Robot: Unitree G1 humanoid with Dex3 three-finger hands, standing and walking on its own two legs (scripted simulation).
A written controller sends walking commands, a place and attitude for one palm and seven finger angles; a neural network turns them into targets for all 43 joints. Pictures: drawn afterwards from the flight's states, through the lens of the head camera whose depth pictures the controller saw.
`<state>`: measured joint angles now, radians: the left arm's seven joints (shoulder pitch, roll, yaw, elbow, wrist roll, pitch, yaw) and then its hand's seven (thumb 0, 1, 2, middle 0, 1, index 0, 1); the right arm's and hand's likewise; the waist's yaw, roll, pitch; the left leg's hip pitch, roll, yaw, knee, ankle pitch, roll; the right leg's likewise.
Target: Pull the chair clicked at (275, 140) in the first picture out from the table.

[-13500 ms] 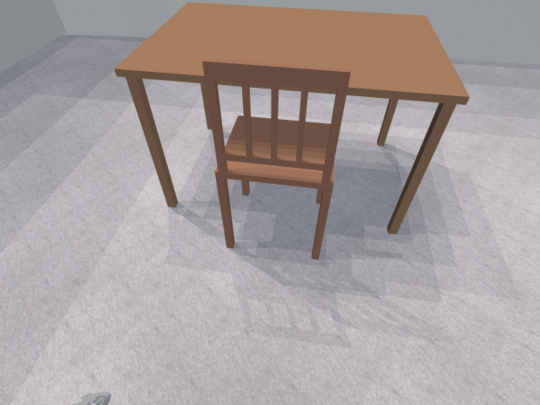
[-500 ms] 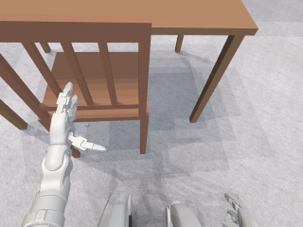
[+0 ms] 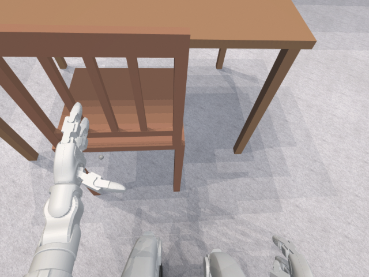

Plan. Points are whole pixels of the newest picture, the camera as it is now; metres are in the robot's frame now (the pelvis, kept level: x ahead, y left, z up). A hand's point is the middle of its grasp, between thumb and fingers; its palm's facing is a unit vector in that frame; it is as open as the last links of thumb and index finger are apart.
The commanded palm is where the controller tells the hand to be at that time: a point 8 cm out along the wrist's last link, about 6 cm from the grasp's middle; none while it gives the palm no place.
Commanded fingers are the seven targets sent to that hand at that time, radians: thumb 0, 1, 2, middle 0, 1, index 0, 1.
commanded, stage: aim the fingers beside a spindle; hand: left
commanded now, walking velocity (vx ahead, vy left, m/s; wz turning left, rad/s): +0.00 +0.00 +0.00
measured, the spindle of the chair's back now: (104, 99) +0.51 +0.22 +0.03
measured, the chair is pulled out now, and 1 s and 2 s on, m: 0.00 0.00 0.00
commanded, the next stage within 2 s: push the fingers through the gap in 1.80 s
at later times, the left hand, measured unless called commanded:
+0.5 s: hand (114, 156) +0.37 +0.17 +0.01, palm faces +0.03 -1.00 -0.02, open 16.9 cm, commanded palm +0.34 +0.22 +0.02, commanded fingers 0.00 -0.50 0.30 -0.06 -0.08 -0.06 -0.08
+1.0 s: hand (109, 157) +0.36 +0.18 +0.03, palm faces +0.09 -1.00 -0.03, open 16.9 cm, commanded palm +0.34 +0.23 +0.03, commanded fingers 0.00 -0.50 0.30 -0.06 -0.08 -0.06 -0.08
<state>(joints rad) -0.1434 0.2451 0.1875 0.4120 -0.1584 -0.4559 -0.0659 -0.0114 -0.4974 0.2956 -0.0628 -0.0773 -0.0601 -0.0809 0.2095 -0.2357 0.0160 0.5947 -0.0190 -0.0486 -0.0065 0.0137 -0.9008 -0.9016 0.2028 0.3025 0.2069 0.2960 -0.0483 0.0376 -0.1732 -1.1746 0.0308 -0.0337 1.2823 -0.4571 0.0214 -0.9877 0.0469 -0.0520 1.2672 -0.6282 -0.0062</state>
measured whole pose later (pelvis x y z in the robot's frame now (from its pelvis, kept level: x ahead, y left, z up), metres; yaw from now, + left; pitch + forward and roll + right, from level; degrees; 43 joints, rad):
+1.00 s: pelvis +0.01 +0.00 +0.00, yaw +0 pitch +21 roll -4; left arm -0.13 0.22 0.18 0.40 -0.15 -0.47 -0.06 -0.01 -0.50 0.30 -0.06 -0.08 -0.06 -0.08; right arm 0.21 -0.24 0.01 0.60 -0.02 -0.05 -0.01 0.01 -0.90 -0.90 0.20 0.30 0.21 0.30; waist -0.06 0.03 -0.16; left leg -1.18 0.03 -0.03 1.28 -0.47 0.02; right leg -0.99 0.05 -0.05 1.26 -0.63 -0.01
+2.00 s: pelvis +0.00 +0.01 +0.00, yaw +0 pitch +21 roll -5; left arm -0.18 0.22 0.16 0.48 -0.16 -0.42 -0.09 -0.01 -0.50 0.30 -0.06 -0.08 -0.06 -0.08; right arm 0.22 -0.24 0.02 0.59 -0.02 -0.04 -0.01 0.01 -0.90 -0.90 0.20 0.30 0.21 0.30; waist -0.06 0.04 -0.17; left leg -1.20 0.03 -0.03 1.28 -0.46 0.03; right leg -1.01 0.05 -0.05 1.26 -0.63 0.00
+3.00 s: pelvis +0.00 +0.00 -0.01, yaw -2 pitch +25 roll -5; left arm -0.62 0.36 0.34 0.91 -0.10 -0.46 -0.10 -0.01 -0.50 0.30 -0.06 -0.08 -0.06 -0.08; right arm 0.28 -0.24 0.03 0.65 -0.04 0.02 0.01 0.01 -0.90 -0.90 0.20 0.30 0.21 0.30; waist -0.13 0.04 -0.17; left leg -1.29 0.05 -0.03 1.31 -0.46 0.02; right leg -1.11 0.06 -0.05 1.29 -0.63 0.00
